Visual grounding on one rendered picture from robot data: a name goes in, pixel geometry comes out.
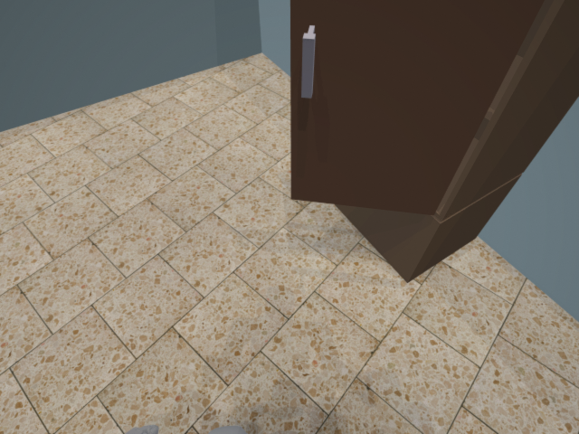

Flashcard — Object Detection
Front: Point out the cupboard door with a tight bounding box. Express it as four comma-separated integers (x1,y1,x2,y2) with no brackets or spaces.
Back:
290,0,545,215

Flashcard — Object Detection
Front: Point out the handle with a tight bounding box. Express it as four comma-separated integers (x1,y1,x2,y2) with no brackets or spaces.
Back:
301,25,316,99

